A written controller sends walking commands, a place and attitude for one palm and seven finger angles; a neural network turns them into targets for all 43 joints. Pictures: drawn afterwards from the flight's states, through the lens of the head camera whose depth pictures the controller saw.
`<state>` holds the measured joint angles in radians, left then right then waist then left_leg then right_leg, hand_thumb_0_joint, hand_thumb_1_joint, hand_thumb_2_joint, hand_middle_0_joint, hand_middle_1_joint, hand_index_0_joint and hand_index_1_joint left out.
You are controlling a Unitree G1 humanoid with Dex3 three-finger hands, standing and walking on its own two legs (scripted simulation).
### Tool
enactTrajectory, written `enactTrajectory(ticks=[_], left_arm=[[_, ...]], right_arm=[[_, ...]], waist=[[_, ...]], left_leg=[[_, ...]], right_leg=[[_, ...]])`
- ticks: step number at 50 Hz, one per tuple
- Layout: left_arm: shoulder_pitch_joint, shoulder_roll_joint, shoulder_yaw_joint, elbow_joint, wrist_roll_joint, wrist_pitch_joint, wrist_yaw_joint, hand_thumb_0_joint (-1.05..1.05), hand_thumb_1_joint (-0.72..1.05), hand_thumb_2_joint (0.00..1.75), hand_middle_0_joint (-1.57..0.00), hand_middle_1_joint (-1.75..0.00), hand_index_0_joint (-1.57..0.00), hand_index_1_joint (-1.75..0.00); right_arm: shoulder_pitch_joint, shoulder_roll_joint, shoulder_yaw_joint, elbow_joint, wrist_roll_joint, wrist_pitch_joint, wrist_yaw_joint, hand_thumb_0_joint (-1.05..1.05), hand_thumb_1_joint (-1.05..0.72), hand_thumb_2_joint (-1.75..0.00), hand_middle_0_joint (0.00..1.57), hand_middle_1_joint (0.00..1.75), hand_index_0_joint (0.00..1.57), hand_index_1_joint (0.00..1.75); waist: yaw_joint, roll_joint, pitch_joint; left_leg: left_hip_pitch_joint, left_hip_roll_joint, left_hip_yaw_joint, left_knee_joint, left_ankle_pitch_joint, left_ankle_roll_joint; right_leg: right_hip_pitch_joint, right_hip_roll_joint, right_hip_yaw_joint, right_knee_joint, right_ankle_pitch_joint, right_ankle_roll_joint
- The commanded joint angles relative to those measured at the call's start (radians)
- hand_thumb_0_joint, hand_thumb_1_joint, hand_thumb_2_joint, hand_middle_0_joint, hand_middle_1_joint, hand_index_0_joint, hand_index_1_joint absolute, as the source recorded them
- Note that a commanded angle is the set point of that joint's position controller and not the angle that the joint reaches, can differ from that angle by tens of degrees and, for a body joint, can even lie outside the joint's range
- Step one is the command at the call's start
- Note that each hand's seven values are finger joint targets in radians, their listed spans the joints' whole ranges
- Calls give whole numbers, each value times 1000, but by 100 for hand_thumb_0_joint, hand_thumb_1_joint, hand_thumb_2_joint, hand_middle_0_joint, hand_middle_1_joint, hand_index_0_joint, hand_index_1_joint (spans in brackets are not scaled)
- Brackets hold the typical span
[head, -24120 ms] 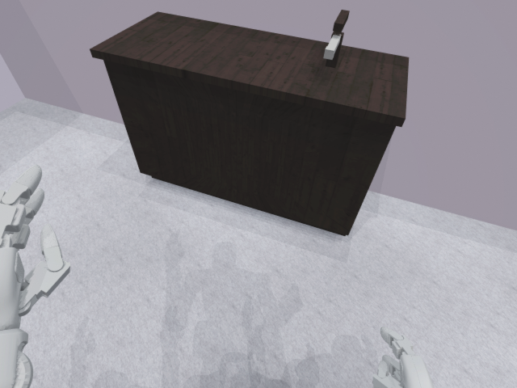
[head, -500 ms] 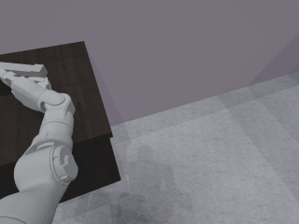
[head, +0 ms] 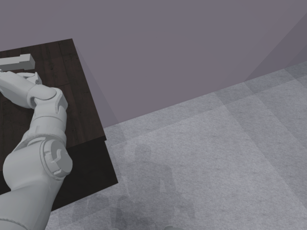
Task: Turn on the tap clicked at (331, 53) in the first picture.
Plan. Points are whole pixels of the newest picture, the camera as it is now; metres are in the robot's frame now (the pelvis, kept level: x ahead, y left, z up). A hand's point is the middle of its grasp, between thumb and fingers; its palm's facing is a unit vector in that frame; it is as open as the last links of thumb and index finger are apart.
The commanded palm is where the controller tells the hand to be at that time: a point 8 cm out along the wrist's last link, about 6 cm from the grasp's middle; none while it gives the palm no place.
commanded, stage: lift the hand up off the lever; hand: left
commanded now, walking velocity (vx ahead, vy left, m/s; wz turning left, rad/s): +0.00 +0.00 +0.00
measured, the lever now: (27, 61) +0.55 +0.29 +0.11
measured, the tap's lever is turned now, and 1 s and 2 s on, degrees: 81 85 85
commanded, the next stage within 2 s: none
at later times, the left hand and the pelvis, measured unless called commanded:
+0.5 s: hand (31, 68) +0.51 +0.26 +0.12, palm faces +0.84 -0.53 -0.07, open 7.9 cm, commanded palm +0.45 +0.26 +0.13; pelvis +0.02 +0.01 +0.01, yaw +1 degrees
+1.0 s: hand (18, 70) +0.49 +0.27 +0.14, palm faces +0.84 -0.54 -0.06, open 7.9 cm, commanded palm +0.43 +0.28 +0.15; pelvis +0.02 +0.01 +0.02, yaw +1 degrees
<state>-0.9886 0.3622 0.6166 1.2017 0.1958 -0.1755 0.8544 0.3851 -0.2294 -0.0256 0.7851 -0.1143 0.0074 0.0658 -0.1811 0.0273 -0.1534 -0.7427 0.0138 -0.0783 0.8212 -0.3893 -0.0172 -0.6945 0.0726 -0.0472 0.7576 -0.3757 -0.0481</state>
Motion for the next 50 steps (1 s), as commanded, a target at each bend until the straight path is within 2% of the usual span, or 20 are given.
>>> enactTrajectory(ticks=[1,7,9,13,14,17,20,22,24,26,27,29,36,37,39,42,44,46,47,50], left_arm=[[-525,333,-45,-263,43,-70,-23,0,90,90,-15,-15,-15,-15],[-506,298,-76,-296,52,-64,-30,0,90,90,-15,-15,-15,-15],[-526,255,-106,-327,44,-67,-32,0,90,90,-15,-15,-15,-15],[-436,138,-150,-241,-10,-25,-46,0,90,90,-15,-15,-15,-15],[-392,141,-130,-208,-23,-8,-49,0,90,90,-15,-15,-15,-15],[-470,172,-122,-284,-23,-7,-44,0,90,90,-15,-15,-15,-15],[-481,184,-105,-329,-14,-25,-26,0,90,90,-15,-15,-15,-15],[-493,168,-121,-348,-1,-28,-19,0,90,90,-15,-15,-15,-15],[-446,176,-108,-379,4,-26,-23,0,90,90,-15,-15,-15,-15],[-422,128,-142,-378,-4,-6,-32,0,90,90,-15,-15,-15,-15],[-394,107,-150,-355,-12,11,-39,0,90,90,-15,-15,-15,-15],[-396,147,-118,-372,-19,27,-45,0,90,90,-15,-15,-15,-15],[-339,150,-104,-468,-33,44,-51,0,90,90,-15,-15,-15,-15],[-326,120,-127,-474,-33,54,-57,0,90,90,-15,-15,-15,-15],[-310,102,-146,-472,-35,77,-71,0,90,90,-15,-15,-15,-15],[-287,55,-175,-472,-65,105,-85,0,90,90,-15,-15,-15,-15],[-312,92,-148,-490,-75,110,-86,0,90,90,-15,-15,-15,-15],[-352,51,-184,-505,-79,108,-84,0,90,90,-15,-15,-15,-15],[-349,71,-169,-514,-74,104,-80,0,90,90,-15,-15,-15,-15],[-362,82,-171,-554,-59,95,-72,0,90,90,-15,-15,-15,-15]], right_arm=[[106,-169,-49,-65,4,-22,-18,0,-90,-90,20,30,20,30],[100,-164,-52,-64,5,-25,-14,0,-90,-90,20,30,20,30],[97,-162,-53,-60,2,-27,-12,0,-90,-90,20,30,20,30],[95,-166,-56,-55,7,-27,-5,0,-90,-90,20,30,20,30],[98,-168,-56,-57,10,-23,-6,0,-90,-90,20,30,20,30],[86,-168,-56,-63,16,-19,-9,0,-90,-90,20,30,20,30],[80,-161,-57,-56,11,-21,-7,0,-90,-90,20,30,20,30],[75,-159,-58,-53,6,-19,-4,0,-90,-90,20,30,20,30],[77,-158,-63,-60,5,-13,-4,0,-90,-90,20,30,20,30],[73,-155,-64,-63,8,-7,-3,0,-90,-90,20,30,20,30],[73,-155,-64,-65,9,-5,-2,0,-90,-90,20,30,20,30],[66,-162,-64,-69,13,1,-7,0,-90,-90,20,30,20,30],[47,-153,-68,-78,22,5,-16,0,-90,-90,20,30,20,30],[45,-152,-67,-79,22,7,-16,0,-90,-90,20,30,20,30],[36,-155,-68,-79,26,10,-19,0,-90,-90,20,30,20,30],[24,-154,-67,-82,36,11,-21,0,-90,-90,20,30,20,30],[15,-159,-65,-80,40,11,-29,0,-90,-90,20,30,20,30],[1,-154,-62,-79,40,4,-30,0,-90,-90,20,30,20,30],[2,-153,-64,-76,39,1,-30,0,-90,-90,20,30,20,30],[-11,-149,-64,-73,37,-4,-31,0,-90,-90,20,30,20,30]], waist=[[9,72,-385],[19,115,-381],[14,134,-382],[13,70,-341],[25,40,-337],[21,35,-341],[34,61,-351],[29,69,-357],[50,77,-402],[47,94,-399],[48,67,-382],[56,63,-365],[73,39,-376],[70,43,-368],[73,64,-344],[67,16,-302],[69,12,-293],[62,18,-285],[69,8,-295],[79,65,-322]], left_leg=[[179,-12,51,-64,290,54],[246,-7,46,-77,335,48],[284,-5,39,-82,364,42],[291,-7,39,-94,369,37],[279,-9,39,-101,376,38],[282,-10,42,-107,369,41],[309,-9,35,-105,406,36],[325,-8,37,-95,437,34],[355,-6,35,-90,502,27],[385,-1,37,-92,552,19],[376,-1,38,-96,553,19],[367,-2,39,-106,541,23],[382,-5,52,-115,577,26],[392,-4,56,-116,594,26],[401,-3,53,-128,597,23],[402,-5,53,-144,561,26],[383,-9,50,-161,513,27],[399,-12,51,-165,492,28],[405,-11,45,-165,498,27],[436,-10,42,-165,524,18]], right_leg=[[291,-47,35,-104,380,55],[270,-38,19,-106,363,42],[259,-35,10,-106,363,37],[253,-31,0,-122,359,40],[275,-32,-1,-125,370,38],[295,-40,6,-133,390,42],[288,-38,1,-123,399,37],[283,-38,0,-117,423,37],[313,-39,-3,-103,466,33],[305,-38,-8,-103,480,32],[310,-37,-11,-107,483,33],[332,-41,-7,-117,490,33],[401,-47,-3,-125,571,40],[399,-47,-5,-127,584,40],[394,-47,-7,-137,565,34],[397,-44,-10,-160,550,38],[419,-51,-6,-170,535,38],[397,-50,-6,-177,508,39],[401,-48,-10,-175,503,36],[394,-46,-11,-168,484,29]])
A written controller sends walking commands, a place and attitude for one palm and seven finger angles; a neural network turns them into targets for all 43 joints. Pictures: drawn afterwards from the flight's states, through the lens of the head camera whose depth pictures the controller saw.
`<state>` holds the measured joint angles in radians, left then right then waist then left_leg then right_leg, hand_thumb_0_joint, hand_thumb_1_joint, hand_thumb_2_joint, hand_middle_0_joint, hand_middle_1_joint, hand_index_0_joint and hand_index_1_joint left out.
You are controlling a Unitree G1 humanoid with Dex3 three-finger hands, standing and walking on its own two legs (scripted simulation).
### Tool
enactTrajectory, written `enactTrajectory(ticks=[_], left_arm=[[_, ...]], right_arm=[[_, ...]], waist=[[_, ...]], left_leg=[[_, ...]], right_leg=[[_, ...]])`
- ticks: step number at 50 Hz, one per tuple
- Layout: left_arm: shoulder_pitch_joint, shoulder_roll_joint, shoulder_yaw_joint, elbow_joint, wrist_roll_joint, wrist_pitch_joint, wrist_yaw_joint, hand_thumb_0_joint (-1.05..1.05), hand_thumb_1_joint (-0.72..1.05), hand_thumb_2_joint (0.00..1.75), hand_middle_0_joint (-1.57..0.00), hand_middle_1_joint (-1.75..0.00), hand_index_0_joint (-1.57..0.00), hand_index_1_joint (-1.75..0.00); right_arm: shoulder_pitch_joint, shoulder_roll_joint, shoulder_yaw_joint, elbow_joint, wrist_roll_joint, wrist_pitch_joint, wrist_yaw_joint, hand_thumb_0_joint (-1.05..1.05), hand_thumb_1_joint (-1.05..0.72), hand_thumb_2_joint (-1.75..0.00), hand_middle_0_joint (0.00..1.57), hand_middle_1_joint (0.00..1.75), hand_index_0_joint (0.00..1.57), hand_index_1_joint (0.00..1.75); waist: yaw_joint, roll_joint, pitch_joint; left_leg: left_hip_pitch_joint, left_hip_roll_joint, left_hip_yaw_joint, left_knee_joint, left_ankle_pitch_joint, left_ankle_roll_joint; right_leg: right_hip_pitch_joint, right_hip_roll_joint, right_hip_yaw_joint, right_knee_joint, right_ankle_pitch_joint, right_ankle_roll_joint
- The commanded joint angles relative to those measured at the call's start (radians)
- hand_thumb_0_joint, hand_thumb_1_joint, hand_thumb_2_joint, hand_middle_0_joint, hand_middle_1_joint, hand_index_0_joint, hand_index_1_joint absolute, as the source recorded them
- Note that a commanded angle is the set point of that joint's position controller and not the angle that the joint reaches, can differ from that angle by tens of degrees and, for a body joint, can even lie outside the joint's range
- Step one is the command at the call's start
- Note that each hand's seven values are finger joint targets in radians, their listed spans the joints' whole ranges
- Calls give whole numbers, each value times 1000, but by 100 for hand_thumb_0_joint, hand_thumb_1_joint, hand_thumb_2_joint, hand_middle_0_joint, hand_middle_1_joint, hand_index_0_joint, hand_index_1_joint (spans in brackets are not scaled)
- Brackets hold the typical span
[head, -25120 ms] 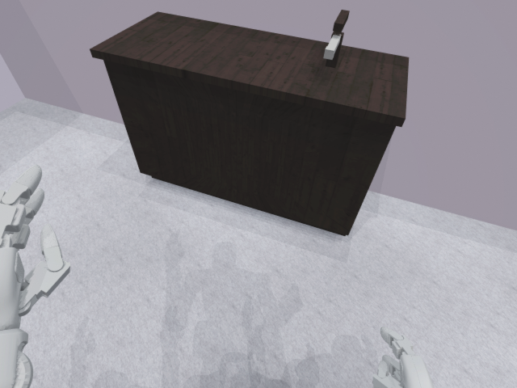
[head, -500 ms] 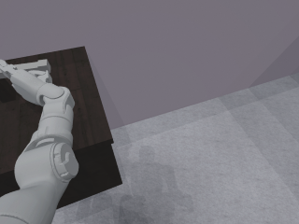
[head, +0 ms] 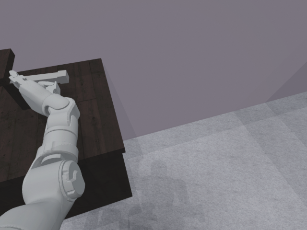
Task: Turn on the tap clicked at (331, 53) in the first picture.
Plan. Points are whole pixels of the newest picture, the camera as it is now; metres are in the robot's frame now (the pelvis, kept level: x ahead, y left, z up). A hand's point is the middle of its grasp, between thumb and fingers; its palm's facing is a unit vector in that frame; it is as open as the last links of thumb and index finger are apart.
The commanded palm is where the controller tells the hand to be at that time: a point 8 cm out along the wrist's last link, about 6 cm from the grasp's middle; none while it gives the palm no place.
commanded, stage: lift the hand up off the lever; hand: left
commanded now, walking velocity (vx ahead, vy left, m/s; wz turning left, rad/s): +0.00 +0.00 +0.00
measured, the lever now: (63, 76) +0.54 +0.27 +0.09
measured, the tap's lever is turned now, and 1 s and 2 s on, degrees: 85 85 85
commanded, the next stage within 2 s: draw the hand back beside the body in 1.16 s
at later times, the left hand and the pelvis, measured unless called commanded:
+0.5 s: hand (56, 78) +0.47 +0.24 +0.15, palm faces +0.82 -0.57 -0.07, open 7.9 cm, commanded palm +0.41 +0.25 +0.15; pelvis -0.01 +0.00 +0.00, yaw +0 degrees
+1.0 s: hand (53, 77) +0.45 +0.24 +0.17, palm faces +0.83 -0.55 -0.06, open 7.9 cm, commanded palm +0.40 +0.25 +0.17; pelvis -0.01 -0.01 +0.01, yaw +0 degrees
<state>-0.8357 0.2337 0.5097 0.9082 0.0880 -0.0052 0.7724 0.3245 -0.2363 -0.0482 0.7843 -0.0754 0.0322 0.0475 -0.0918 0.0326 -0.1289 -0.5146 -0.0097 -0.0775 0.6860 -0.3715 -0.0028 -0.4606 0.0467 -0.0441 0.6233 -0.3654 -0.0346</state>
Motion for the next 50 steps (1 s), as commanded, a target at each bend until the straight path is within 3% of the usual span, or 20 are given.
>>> enactTrajectory(ticks=[1,4,8,9,13,14,16,17,26,30,32,34,36,38,42,44,46,49,50], left_arm=[[-528,192,-81,-253,52,-74,12,0,90,90,-15,-15,-15,-15],[-511,212,-60,-210,56,-58,16,0,90,90,-15,-15,-15,-15],[-564,220,-55,-157,47,-44,18,0,90,90,-15,-15,-15,-15],[-546,251,-27,-150,46,-43,19,0,90,90,-15,-15,-15,-15],[-617,252,-51,-151,70,-55,27,0,90,90,-15,-15,-15,-15],[-595,273,-25,-146,74,-57,30,0,90,90,-15,-15,-15,-15],[-611,246,-57,-170,76,-62,30,0,90,90,-15,-15,-15,-15],[-580,255,-42,-167,74,-60,30,0,90,90,-15,-15,-15,-15],[-526,202,-68,-209,27,-11,13,0,90,90,-15,-15,-15,-15],[-557,236,-47,-243,42,-8,28,0,90,90,-15,-15,-15,-15],[-570,227,-61,-285,53,-11,31,0,90,90,-15,-15,-15,-15],[-540,257,-34,-313,59,-5,34,0,90,90,-15,-15,-15,-15],[-535,198,-86,-293,57,15,27,0,90,90,-15,-15,-15,-15],[-505,182,-90,-274,46,39,19,0,90,90,-15,-15,-15,-15],[-507,198,-69,-242,19,69,9,0,90,90,-15,-15,-15,-15],[-515,207,-60,-272,19,67,11,0,90,90,-15,-15,-15,-15],[-549,219,-66,-284,31,62,15,0,90,90,-15,-15,-15,-15],[-522,252,-39,-317,43,59,17,0,90,90,-15,-15,-15,-15],[-522,236,-57,-313,45,59,13,0,90,90,-15,-15,-15,-15]], right_arm=[[46,-140,-40,-68,-4,-30,-12,0,-90,-90,20,30,20,30],[37,-144,-39,-64,-5,-30,-16,0,-90,-90,20,30,20,30],[32,-147,-34,-66,-1,-33,-24,0,-90,-90,20,30,20,30],[28,-148,-34,-67,0,-31,-27,0,-90,-90,20,30,20,30],[32,-143,-30,-67,-4,-38,-25,0,-90,-90,20,30,20,30],[39,-143,-33,-66,-8,-40,-25,0,-90,-90,20,30,20,30],[41,-141,-32,-70,-7,-42,-21,0,-90,-90,20,30,20,30],[45,-141,-35,-72,-6,-43,-20,0,-90,-90,20,30,20,30],[29,-146,-37,-76,8,-48,-21,0,-90,-90,20,30,20,30],[15,-143,-36,-68,6,-56,-25,0,-90,-90,20,30,20,30],[9,-138,-37,-71,4,-61,-24,0,-90,-90,20,30,20,30],[7,-141,-41,-71,1,-64,-26,0,-90,-90,20,30,20,30],[1,-136,-37,-71,6,-64,-26,0,-90,-90,20,30,20,30],[-5,-139,-37,-76,9,-67,-27,0,-90,-90,20,30,20,30],[-17,-143,-34,-79,21,-66,-40,0,-90,-90,20,30,20,30],[-26,-140,-32,-81,19,-72,-41,0,-90,-90,20,30,20,30],[-28,-136,-28,-79,20,-74,-42,0,-90,-90,20,30,20,30],[-26,-135,-34,-82,16,-75,-42,0,-90,-90,20,30,20,30],[-23,-133,-32,-83,18,-74,-42,0,-90,-90,20,30,20,30]], waist=[[-18,58,-333],[-12,45,-305],[-27,-20,-295],[-15,-8,-299],[-27,14,-329],[-14,16,-341],[-19,34,-363],[-9,31,-373],[-1,3,-314],[0,-1,-303],[5,27,-322],[22,40,-362],[8,29,-323],[11,-4,-296],[9,-67,-268],[21,-29,-274],[17,-12,-281],[30,-6,-320],[23,-20,-324]], left_leg=[[211,14,38,-28,511,1],[182,10,38,-40,459,2],[146,6,45,-50,386,13],[138,4,46,-54,372,14],[149,5,48,-47,372,15],[155,6,45,-46,386,14],[175,9,46,-43,415,10],[177,10,47,-41,430,10],[179,11,55,-76,423,13],[178,9,57,-85,397,17],[195,9,60,-82,418,14],[219,11,60,-79,459,10],[219,14,58,-88,455,6],[206,13,62,-97,435,8],[179,6,69,-115,374,17],[192,4,71,-116,388,16],[200,4,70,-114,395,15],[206,2,73,-104,426,16],[208,3,73,-104,436,15]], right_leg=[[145,-20,-18,-34,465,15],[143,-21,-19,-43,428,13],[147,-27,-11,-55,405,23],[156,-27,-8,-58,392,22],[139,-28,-5,-50,389,23],[146,-25,-8,-48,390,21],[144,-23,-9,-42,406,19],[156,-22,-8,-40,421,18],[194,-23,-9,-73,435,20],[200,-26,-7,-82,418,21],[206,-27,-6,-76,435,17],[227,-25,-8,-69,458,14],[210,-26,-14,-74,444,13],[215,-27,-14,-83,440,16],[236,-36,-4,-109,428,26],[242,-37,-3,-109,439,24],[236,-40,-1,-104,443,24],[268,-43,1,-95,492,24],[270,-44,0,-90,506,25]])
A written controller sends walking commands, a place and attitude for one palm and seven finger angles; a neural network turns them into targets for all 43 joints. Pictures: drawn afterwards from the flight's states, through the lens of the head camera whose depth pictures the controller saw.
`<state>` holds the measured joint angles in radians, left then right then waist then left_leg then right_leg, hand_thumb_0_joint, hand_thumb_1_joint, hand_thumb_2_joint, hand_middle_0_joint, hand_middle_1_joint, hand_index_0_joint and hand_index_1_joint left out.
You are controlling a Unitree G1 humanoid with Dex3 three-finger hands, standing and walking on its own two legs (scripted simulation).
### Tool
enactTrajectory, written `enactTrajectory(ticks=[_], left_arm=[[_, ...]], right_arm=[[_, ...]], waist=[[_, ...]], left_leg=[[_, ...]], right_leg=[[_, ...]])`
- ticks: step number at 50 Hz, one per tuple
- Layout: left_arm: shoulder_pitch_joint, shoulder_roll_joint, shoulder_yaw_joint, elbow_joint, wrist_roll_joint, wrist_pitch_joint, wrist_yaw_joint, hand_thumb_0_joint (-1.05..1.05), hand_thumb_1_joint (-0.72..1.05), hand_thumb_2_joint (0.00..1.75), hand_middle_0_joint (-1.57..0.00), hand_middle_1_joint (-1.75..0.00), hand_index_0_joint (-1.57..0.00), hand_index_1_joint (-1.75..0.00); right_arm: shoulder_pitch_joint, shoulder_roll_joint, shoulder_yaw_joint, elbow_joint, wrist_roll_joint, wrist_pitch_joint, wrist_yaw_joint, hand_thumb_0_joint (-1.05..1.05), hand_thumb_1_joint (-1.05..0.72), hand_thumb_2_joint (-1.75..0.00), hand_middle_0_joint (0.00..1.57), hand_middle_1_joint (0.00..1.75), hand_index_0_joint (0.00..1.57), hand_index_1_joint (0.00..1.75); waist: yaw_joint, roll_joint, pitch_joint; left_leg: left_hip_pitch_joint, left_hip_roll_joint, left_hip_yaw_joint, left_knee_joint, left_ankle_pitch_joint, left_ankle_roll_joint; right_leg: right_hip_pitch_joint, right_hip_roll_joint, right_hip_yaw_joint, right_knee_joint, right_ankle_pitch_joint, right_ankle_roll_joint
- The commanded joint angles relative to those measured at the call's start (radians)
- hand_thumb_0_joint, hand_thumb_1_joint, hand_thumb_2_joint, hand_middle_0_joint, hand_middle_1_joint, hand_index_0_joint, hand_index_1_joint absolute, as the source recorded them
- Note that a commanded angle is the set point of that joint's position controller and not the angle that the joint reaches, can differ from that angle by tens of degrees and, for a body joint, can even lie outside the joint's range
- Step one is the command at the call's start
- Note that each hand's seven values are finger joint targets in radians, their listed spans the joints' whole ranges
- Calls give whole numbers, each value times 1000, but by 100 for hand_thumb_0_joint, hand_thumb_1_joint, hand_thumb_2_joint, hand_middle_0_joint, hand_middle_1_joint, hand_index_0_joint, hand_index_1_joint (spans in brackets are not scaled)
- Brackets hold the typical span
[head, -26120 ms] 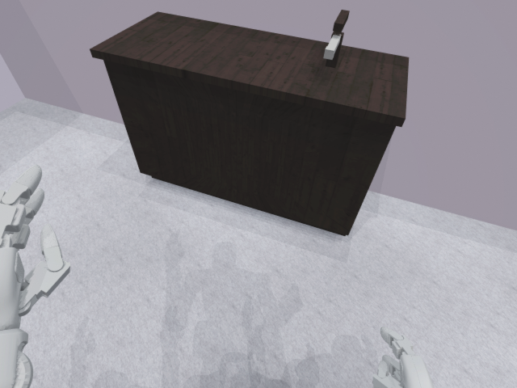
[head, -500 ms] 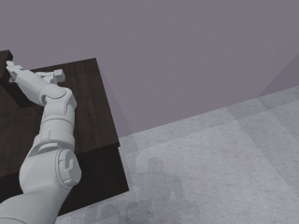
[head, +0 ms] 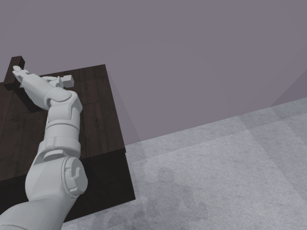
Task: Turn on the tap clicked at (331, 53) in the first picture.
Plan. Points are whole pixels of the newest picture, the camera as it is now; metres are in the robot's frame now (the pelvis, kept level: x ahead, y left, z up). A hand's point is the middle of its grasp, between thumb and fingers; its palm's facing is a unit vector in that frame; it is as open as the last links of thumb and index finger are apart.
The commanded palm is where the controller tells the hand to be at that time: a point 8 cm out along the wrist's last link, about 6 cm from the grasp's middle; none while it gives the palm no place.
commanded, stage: lift the hand up off the lever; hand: left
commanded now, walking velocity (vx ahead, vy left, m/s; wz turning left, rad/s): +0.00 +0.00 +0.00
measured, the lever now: (68, 81) +0.55 +0.28 +0.08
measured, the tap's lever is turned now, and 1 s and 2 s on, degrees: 85 85 85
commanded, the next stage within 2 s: draw the hand back beside the body in 0.16 s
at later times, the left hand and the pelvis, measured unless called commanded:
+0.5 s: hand (73, 85) +0.43 +0.20 +0.17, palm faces +0.41 -0.91 -0.07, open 7.8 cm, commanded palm +0.37 +0.26 +0.17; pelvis +0.01 +0.00 +0.01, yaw -4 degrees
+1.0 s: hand (43, 130) +0.30 +0.23 +0.16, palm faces +0.28 -0.93 -0.23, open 7.6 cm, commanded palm +0.26 +0.28 +0.18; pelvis +0.00 +0.01 +0.02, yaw -3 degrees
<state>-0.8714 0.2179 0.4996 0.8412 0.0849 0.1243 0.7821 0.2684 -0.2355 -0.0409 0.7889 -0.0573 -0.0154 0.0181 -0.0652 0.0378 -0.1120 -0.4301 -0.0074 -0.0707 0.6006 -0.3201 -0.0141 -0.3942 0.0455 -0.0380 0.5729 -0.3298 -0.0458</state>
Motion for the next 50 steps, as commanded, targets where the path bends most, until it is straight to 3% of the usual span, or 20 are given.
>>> enactTrajectory(ticks=[1,3,13,14,17,18,21,23,24,26,27,30,32,34,36,38,42,44,49,50], left_arm=[[-476,247,-50,-241,46,-68,-1,0,90,90,-15,-15,-15,-15],[-493,217,-81,-212,47,-59,-11,0,90,90,-15,-15,-15,-15],[-508,209,-88,-233,27,-65,-17,0,90,90,-15,-15,-15,-15],[-455,188,-231,-305,71,-66,-156,0,90,90,-15,-15,-15,-15],[-315,255,-184,-495,16,-84,-301,0,90,90,-15,-16,-15,-16],[-221,228,-197,-515,-12,-84,-350,0,90,90,-16,-16,-16,-16],[104,287,-117,-551,-117,-92,-521,0,90,90,-16,-17,-16,-17],[224,340,-36,-619,-185,-75,-576,0,90,90,-16,-18,-16,-18],[360,545,18,-562,-148,-113,-588,0,90,90,-16,-18,-16,-18],[356,488,-29,-636,-158,-165,-622,0,90,90,-16,-19,-16,-19],[341,483,-43,-683,-165,-184,-635,0,90,90,-16,-19,-16,-19],[202,440,-135,-918,-157,-247,-658,0,90,90,-17,-20,-17,-20],[161,363,-223,-967,-152,-271,-655,0,90,90,-17,-21,-17,-21],[156,274,-308,-975,-150,-281,-652,0,90,90,-17,-21,-17,-21],[235,235,-334,-896,-155,-279,-646,0,90,90,-17,-22,-17,-22],[309,242,-316,-865,-155,-281,-645,0,90,90,-18,-22,-18,-22],[493,304,-218,-895,-167,-287,-659,0,90,90,-18,-24,-18,-24],[580,364,-145,-937,-175,-287,-668,0,90,90,-18,-24,-18,-24],[687,385,-90,-1128,-179,-293,-686,0,90,90,-19,-26,-19,-26],[710,359,-111,-1155,-177,-292,-688,0,90,90,-19,-26,-19,-26]], right_arm=[[29,-134,-40,-88,3,-25,-14,0,-90,-90,20,30,20,30],[27,-135,-37,-86,5,-27,-15,0,-90,-90,20,30,20,30],[23,-134,-37,-82,7,-30,-20,0,-90,-90,20,30,20,30],[38,-154,-44,-86,18,-9,-35,0,-90,-90,20,30,20,30],[32,-141,-47,-150,44,1,-59,0,-90,-90,20,30,20,30],[26,-134,-43,-162,52,7,-63,0,-90,-90,20,30,20,30],[-7,-136,-28,-207,79,30,-81,0,-90,-90,20,30,20,30],[-47,-129,-17,-242,99,34,-94,0,-90,-90,20,30,20,30],[-19,-134,-17,-229,94,23,-72,0,-90,-90,20,30,20,30],[-69,-122,-14,-252,100,15,-67,0,-90,-90,20,30,20,30],[-87,-124,-17,-262,104,7,-70,0,-90,-90,20,30,20,30],[-126,-123,-18,-280,106,-38,-72,0,-90,-90,20,30,20,30],[-128,-122,-15,-275,100,-74,-73,0,-90,-90,20,30,20,30],[-131,-119,-14,-260,102,-97,-75,0,-90,-90,20,30,20,30],[-133,-123,-10,-248,102,-102,-81,0,-90,-90,20,30,20,30],[-144,-128,-8,-245,102,-99,-84,0,-90,-90,20,30,20,30],[-174,-122,-1,-265,98,-75,-81,0,-90,-90,20,30,20,30],[-181,-116,2,-275,96,-62,-76,0,-90,-90,20,30,20,30],[-200,-93,8,-310,90,-57,-67,0,-90,-90,20,30,20,30],[-201,-87,10,-316,88,-63,-65,0,-90,-90,20,30,20,30]], waist=[[-7,-32,-333],[-19,-31,-288],[-17,-1,-317],[-30,-3,-344],[32,55,-456],[40,21,-427],[86,-107,-301],[119,-149,-248],[113,-72,-186],[100,-86,-96],[94,-94,-83],[60,88,-101],[41,138,-112],[20,117,-90],[22,27,-43],[34,-50,-43],[76,-84,-85],[98,-42,-92],[109,60,-57],[105,78,-34]], left_leg=[[123,2,69,-17,376,28],[117,2,65,-24,353,27],[141,-2,61,-23,366,26],[195,7,69,-23,413,26],[303,12,73,-33,569,34],[302,14,72,-38,596,34],[220,13,87,-91,531,40],[188,9,100,-123,452,43],[176,12,96,-145,382,47],[168,13,99,-175,325,47],[190,15,99,-183,301,49],[316,12,103,-191,310,49],[389,12,84,-192,324,44],[426,13,72,-198,294,41],[403,13,57,-218,224,42],[385,10,52,-229,195,46],[375,7,59,-238,242,44],[358,6,62,-242,273,37],[350,14,69,-244,355,27],[352,18,72,-242,361,25]], right_leg=[[198,-43,-4,-44,467,38],[167,-43,-7,-51,435,37],[170,-41,-7,-52,437,36],[179,-32,13,-26,491,21],[289,-27,24,-36,616,15],[305,-22,20,-42,645,16],[395,-26,25,-66,749,30],[447,-38,33,-88,775,46],[453,-85,58,-94,755,57],[411,-70,59,-127,618,52],[394,-65,62,-147,566,51],[316,-46,62,-193,447,31],[260,-31,52,-200,395,22],[213,-22,43,-214,338,21],[200,-19,33,-219,269,21],[219,-22,28,-223,242,21],[305,-34,28,-216,294,21],[352,-37,33,-219,332,20],[380,-37,33,-225,405,15],[363,-37,31,-225,405,15]])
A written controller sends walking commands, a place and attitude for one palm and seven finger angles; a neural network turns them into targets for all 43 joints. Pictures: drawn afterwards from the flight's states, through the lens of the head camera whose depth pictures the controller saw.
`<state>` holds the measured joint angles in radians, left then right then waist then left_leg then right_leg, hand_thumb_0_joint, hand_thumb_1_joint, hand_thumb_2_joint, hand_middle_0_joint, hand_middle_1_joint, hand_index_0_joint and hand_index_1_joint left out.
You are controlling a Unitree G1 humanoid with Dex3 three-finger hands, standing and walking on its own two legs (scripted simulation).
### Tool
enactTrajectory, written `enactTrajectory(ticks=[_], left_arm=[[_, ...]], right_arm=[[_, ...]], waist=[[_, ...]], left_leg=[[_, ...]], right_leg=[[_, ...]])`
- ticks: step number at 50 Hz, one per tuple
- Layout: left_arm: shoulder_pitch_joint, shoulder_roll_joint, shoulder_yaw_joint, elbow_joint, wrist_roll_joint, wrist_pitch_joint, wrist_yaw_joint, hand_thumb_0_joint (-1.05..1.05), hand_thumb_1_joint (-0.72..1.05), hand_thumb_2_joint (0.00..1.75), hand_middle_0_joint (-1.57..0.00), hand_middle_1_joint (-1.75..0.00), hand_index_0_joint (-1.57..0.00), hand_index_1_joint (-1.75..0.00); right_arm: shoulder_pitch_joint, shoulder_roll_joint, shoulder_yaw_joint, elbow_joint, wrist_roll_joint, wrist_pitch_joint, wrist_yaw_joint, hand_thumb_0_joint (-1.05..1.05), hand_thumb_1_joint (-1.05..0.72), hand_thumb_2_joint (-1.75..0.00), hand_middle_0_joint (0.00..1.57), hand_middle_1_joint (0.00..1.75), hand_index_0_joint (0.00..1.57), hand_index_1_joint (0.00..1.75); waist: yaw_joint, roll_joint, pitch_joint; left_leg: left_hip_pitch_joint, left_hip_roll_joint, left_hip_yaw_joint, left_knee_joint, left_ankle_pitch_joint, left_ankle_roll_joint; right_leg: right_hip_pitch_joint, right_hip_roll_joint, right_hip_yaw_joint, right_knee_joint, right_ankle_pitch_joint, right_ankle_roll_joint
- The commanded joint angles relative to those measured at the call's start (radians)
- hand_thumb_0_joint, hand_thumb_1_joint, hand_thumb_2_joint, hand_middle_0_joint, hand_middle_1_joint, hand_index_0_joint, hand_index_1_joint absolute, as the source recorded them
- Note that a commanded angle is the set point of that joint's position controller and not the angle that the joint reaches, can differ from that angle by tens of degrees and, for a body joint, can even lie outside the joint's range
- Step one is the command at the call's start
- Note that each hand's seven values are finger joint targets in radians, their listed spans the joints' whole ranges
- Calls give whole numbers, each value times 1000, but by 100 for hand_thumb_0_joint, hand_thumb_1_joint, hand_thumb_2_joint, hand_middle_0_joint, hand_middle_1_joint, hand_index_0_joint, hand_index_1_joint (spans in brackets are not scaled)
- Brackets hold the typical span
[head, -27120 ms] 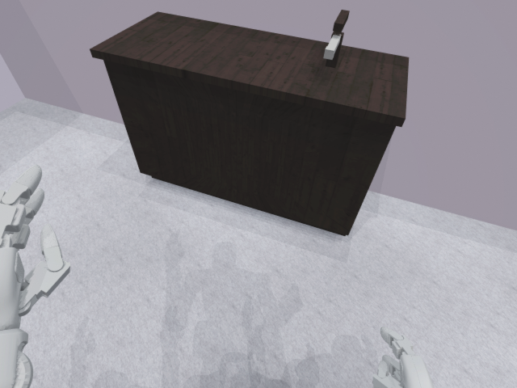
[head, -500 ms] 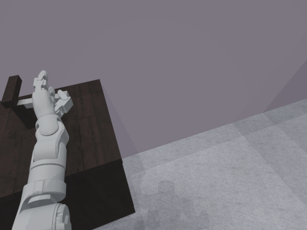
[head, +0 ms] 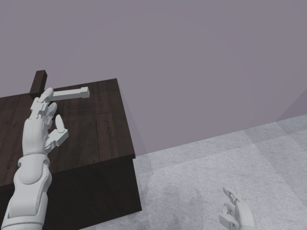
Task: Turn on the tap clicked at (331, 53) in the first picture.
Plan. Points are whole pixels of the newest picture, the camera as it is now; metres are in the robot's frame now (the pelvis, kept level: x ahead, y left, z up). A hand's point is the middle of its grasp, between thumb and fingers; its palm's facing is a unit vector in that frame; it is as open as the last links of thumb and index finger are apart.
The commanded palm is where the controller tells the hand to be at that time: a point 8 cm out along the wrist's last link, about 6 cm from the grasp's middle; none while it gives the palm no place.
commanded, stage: draw the hand back beside the body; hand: left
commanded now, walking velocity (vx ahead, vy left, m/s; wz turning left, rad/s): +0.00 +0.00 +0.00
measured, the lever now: (85, 92) +0.54 +0.29 +0.07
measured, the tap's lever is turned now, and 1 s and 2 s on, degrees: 85 85 85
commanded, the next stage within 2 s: step back with the hand held close in 0.74 s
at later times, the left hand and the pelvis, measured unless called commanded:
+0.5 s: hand (39, 166) +0.20 +0.24 +0.16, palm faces +0.38 -0.85 -0.37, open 7.5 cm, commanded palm +0.16 +0.28 +0.17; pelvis +0.01 +0.00 +0.00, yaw +1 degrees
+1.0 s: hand (34, 161) +0.21 +0.25 +0.16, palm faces +0.42 -0.81 -0.41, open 7.5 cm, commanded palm +0.15 +0.28 +0.17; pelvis +0.00 +0.00 +0.00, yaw +1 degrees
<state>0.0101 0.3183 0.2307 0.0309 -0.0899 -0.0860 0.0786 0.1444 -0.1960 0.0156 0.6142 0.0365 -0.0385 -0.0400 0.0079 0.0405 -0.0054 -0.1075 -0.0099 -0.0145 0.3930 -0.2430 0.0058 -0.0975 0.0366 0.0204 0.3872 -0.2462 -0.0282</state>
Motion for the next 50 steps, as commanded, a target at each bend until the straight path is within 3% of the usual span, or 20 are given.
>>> enactTrajectory(ticks=[1,3,7,8,14,20,22,23,26,30,32,34,40,42,43,44,45,47,48,50], left_arm=[[-145,240,144,-365,-2,-80,15,0,90,90,-19,-26,-19,-26],[-109,207,114,-411,3,-79,16,0,90,90,-19,-27,-19,-27],[7,173,92,-422,1,-66,20,0,90,90,-19,-28,-19,-28],[18,163,83,-446,2,-68,19,0,90,90,-19,-29,-19,-29],[138,201,130,-565,9,-86,33,0,90,90,-20,-30,-20,-30],[325,200,163,-659,9,-92,36,0,90,90,-20,-30,-20,-30],[398,186,165,-655,5,-90,33,0,90,90,-20,-30,-20,-30],[419,173,157,-659,4,-88,30,0,90,90,-20,-30,-20,-30],[349,161,139,-629,6,-82,34,0,90,90,-20,-30,-20,-30],[283,171,139,-634,12,-86,44,0,90,90,-20,-30,-20,-30],[290,178,145,-636,13,-88,49,0,90,90,-20,-30,-20,-30],[295,177,141,-657,14,-87,49,0,90,90,-20,-30,-20,-30],[336,172,143,-665,14,-85,51,0,90,90,-20,-30,-20,-30],[347,177,155,-630,10,-81,50,0,90,90,-20,-30,-20,-30],[318,188,166,-612,9,-79,50,0,90,90,-20,-30,-20,-30],[114,334,319,-693,22,-125,61,0,90,90,-20,-30,-20,-30],[237,262,268,-600,20,-130,50,0,90,90,-20,-30,-20,-30],[379,171,190,-532,29,-112,30,0,90,90,-20,-30,-20,-30],[394,160,175,-544,32,-110,25,0,90,90,-20,-30,-20,-30],[423,153,162,-591,34,-110,25,0,90,90,-20,-30,-20,-30]], right_arm=[[-76,-126,-46,-144,-8,-45,-4,0,-90,-90,20,30,20,30],[-72,-127,-48,-146,-12,-57,-3,0,-90,-90,20,30,20,30],[-73,-137,-58,-144,-12,-65,-5,0,-90,-90,20,30,20,30],[-75,-140,-60,-142,-11,-66,-6,0,-90,-90,20,30,20,30],[-82,-136,-64,-137,-17,-78,-12,0,-90,-90,20,30,20,30],[-80,-122,-61,-146,-20,-92,-10,0,-90,-90,20,30,20,30],[-83,-121,-64,-149,-19,-92,-9,0,-90,-90,20,30,20,30],[-85,-120,-64,-149,-17,-91,-8,0,-90,-90,20,30,20,30],[-88,-124,-63,-143,-16,-88,-18,0,-90,-90,20,30,20,30],[-90,-127,-64,-145,-16,-93,-31,0,-90,-90,20,30,20,30],[-92,-124,-63,-148,-18,-98,-34,0,-90,-90,20,30,20,30],[-92,-121,-61,-147,-19,-102,-33,0,-90,-90,20,30,20,30],[-88,-118,-56,-143,-22,-111,-25,0,-90,-90,20,30,20,30],[-90,-121,-56,-142,-21,-109,-26,0,-90,-90,20,30,20,30],[-91,-123,-59,-140,-19,-105,-27,0,-90,-90,20,30,20,30],[-71,-117,-40,-190,-15,-90,-32,0,-90,-90,20,30,20,30],[-69,-109,-45,-146,-20,-82,-36,0,-90,-90,20,30,20,30],[-64,-124,-56,-157,-24,-54,-31,0,-90,-90,20,30,20,30],[-66,-131,-60,-168,-22,-42,-29,0,-90,-90,20,30,20,30],[-73,-137,-64,-184,-20,-27,-30,0,-90,-90,20,30,20,30]], waist=[[31,84,-133],[25,88,-129],[21,-23,-101],[19,-28,-112],[36,-3,-148],[47,39,-112],[49,-7,-87],[47,4,-67],[29,-1,-15],[27,-6,-34],[35,-18,-67],[37,15,-93],[42,32,-77],[44,-17,-52],[41,-41,-52],[29,39,46],[14,-48,1],[6,-133,-74],[5,-122,-119],[6,-36,-183]], left_leg=[[35,22,16,-33,290,4],[48,26,14,-30,303,2],[47,29,14,-26,271,13],[53,29,15,-24,273,14],[58,23,4,-21,261,12],[20,24,8,-7,268,10],[5,27,11,2,264,13],[-3,30,11,3,257,11],[-16,30,13,2,172,14],[1,25,6,7,144,19],[7,20,1,8,147,21],[22,19,4,10,170,20],[4,21,1,11,216,12],[-12,24,0,12,218,15],[-13,23,3,14,211,17],[-78,41,-27,41,157,32],[-64,44,-34,76,165,36],[-29,49,-23,124,256,36],[-21,58,-15,129,311,34],[5,78,-13,110,412,32]], right_leg=[[57,-28,-29,-42,321,-3],[42,-25,-32,-43,313,-3],[14,-25,-35,-47,288,5],[14,-26,-33,-44,288,5],[34,-32,-35,-35,260,5],[32,-38,-37,-27,276,4],[14,-37,-38,-27,281,7],[3,-37,-36,-27,269,6],[-50,-38,-32,-40,192,11],[-61,-40,-30,-36,157,11],[-43,-40,-32,-29,161,10],[-26,-43,-28,-26,185,8],[-10,-45,-34,-13,233,4],[-19,-44,-37,-14,240,7],[-25,-42,-36,-17,234,9],[-90,-90,67,-61,302,5],[-98,-120,77,-61,365,4],[-78,-141,79,-30,533,13],[-55,-148,75,-4,596,16],[-37,-143,61,39,606,23]])
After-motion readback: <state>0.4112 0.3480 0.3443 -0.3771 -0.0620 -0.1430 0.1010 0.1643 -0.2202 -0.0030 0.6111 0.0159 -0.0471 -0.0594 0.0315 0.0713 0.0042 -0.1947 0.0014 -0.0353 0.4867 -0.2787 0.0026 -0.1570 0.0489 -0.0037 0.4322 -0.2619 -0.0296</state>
